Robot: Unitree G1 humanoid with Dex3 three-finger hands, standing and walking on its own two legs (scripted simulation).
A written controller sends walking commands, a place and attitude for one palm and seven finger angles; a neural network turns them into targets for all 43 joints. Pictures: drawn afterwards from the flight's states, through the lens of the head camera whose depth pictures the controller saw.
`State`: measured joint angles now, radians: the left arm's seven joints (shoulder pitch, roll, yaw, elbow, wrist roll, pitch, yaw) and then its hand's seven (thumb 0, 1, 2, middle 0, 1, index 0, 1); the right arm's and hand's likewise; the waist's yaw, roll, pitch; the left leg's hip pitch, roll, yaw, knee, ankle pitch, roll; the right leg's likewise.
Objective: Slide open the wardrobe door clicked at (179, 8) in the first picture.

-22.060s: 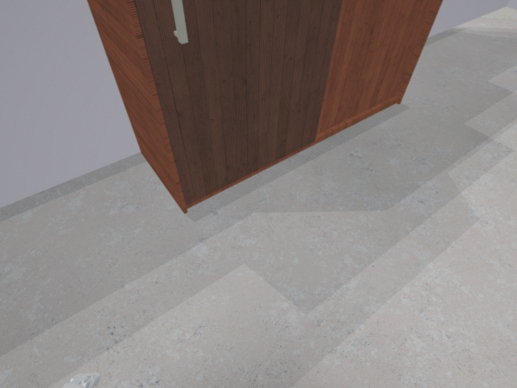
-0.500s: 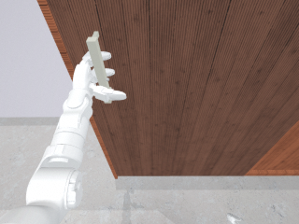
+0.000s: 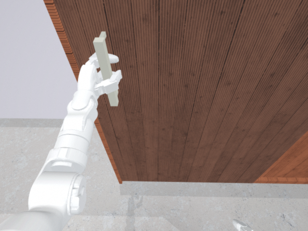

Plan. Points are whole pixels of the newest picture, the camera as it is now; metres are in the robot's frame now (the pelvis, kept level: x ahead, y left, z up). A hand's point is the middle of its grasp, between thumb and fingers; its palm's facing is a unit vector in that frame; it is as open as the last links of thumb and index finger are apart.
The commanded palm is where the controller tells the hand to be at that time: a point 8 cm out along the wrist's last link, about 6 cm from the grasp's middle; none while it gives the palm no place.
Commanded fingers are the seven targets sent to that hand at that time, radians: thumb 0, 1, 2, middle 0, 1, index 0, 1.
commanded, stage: grip the handle and tug to test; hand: left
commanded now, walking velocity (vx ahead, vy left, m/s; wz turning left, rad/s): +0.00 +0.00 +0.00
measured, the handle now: (109, 72) +0.49 +0.15 +0.16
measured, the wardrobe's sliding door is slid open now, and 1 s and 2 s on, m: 0.00 0.00 0.01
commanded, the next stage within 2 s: tug the door sideways, standing still in 0.78 s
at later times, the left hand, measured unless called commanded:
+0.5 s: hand (113, 80) +0.44 +0.13 +0.17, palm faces +0.04 -1.00 +0.00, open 5.6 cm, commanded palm +0.40 +0.17 +0.16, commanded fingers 0.00 0.90 0.90 -0.45 -1.40 -0.45 -1.40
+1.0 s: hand (113, 81) +0.44 +0.13 +0.17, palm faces +0.03 -1.00 +0.01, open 5.8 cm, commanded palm +0.42 +0.16 +0.16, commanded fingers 0.00 0.90 0.90 -0.45 -1.40 -0.45 -1.40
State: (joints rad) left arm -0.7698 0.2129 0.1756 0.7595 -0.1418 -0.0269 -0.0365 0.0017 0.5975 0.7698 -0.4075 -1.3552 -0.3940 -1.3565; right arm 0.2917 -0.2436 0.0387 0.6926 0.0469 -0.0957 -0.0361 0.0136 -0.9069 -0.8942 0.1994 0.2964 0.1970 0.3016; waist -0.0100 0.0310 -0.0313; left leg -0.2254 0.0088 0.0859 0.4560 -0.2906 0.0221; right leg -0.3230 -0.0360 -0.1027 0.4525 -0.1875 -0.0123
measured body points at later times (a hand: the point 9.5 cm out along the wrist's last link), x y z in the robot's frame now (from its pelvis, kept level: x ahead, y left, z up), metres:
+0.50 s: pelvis +0.00 +0.00 +0.00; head +0.02 -0.02 +0.45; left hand +0.44 +0.18 +0.17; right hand +0.11 -0.25 -0.12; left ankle -0.04 +0.10 -0.74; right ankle +0.03 -0.11 -0.74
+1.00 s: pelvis +0.03 +0.00 +0.00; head +0.05 -0.01 +0.45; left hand +0.43 +0.18 +0.17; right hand +0.17 -0.24 -0.11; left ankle -0.04 +0.10 -0.74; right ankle +0.03 -0.11 -0.74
